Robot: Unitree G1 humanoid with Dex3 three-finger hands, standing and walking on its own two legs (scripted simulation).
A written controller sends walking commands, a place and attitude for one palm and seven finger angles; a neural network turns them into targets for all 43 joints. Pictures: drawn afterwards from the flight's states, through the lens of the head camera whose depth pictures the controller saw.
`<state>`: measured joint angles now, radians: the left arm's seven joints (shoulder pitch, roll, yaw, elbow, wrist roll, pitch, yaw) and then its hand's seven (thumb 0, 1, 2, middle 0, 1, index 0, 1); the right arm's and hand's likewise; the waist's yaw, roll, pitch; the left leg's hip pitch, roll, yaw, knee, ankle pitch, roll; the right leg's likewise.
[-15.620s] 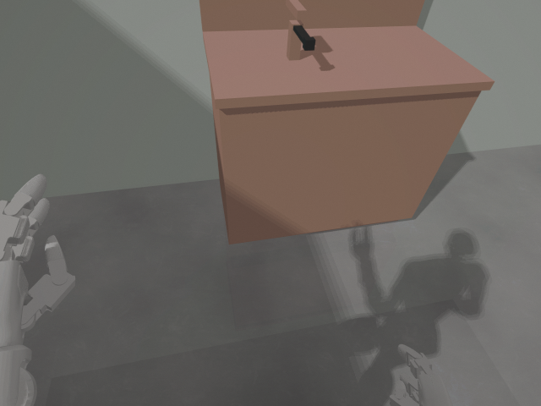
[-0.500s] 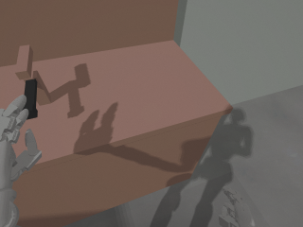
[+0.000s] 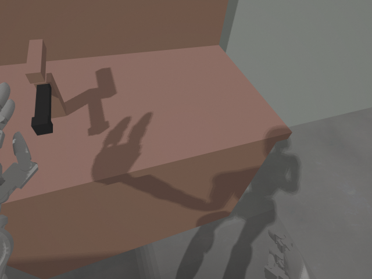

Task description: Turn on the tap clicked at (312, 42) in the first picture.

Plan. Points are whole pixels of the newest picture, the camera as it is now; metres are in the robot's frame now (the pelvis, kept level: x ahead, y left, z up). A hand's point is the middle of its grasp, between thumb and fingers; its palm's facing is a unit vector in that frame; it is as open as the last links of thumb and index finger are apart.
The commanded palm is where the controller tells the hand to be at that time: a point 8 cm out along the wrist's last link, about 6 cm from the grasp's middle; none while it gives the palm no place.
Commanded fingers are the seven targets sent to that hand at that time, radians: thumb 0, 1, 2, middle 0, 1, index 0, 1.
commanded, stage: come to a stop and stand still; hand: left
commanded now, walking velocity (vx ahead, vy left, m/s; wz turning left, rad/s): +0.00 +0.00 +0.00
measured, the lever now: (42, 125) +0.35 +0.33 +0.12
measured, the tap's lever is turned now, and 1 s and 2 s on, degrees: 0 0 0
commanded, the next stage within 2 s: look again from close up in 0.12 s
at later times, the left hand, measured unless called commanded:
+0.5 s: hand (43, 180) +0.21 +0.25 +0.17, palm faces +0.41 -0.85 -0.33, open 7.4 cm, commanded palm +0.16 +0.28 +0.18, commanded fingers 0.00 0.90 0.90 -0.20 -0.30 -0.20 -0.30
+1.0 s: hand (51, 200) +0.18 +0.22 +0.16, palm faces +0.55 -0.80 -0.26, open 7.4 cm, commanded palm +0.14 +0.26 +0.18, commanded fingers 0.00 0.90 0.90 -0.20 -0.30 -0.20 -0.30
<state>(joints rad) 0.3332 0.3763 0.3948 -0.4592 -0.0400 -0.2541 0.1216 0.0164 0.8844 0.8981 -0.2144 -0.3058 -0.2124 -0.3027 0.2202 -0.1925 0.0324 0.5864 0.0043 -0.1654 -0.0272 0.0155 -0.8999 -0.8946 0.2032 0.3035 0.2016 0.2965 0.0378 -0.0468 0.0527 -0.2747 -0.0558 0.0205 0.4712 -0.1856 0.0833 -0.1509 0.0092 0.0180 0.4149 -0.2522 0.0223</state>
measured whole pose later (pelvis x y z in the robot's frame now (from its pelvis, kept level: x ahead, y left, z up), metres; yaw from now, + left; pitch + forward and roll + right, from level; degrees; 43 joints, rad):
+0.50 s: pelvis +0.00 +0.00 +0.00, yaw +0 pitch -2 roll -2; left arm 0.40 0.34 0.33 -0.43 -0.03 -0.22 0.11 0.01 0.89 0.90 -0.21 -0.31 -0.21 -0.30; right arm 0.22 -0.20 0.03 0.58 0.01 -0.11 -0.04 0.01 -0.90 -0.89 0.20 0.30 0.20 0.30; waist 0.03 -0.01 0.02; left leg -0.24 -0.05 0.02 0.43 -0.16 0.08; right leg -0.11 0.02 0.02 0.35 -0.21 0.02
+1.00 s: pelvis -0.02 -0.06 -0.01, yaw +2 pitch -4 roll +0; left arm 0.29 0.34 0.34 -0.33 -0.10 -0.07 0.15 0.02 0.88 0.90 -0.22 -0.31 -0.22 -0.30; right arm 0.16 -0.23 0.04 0.68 -0.03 -0.11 -0.05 0.01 -0.90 -0.89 0.20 0.30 0.20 0.30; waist 0.07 0.02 0.01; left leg -0.31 -0.02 -0.04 0.59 -0.22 0.01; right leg -0.20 0.06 -0.05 0.59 -0.33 -0.06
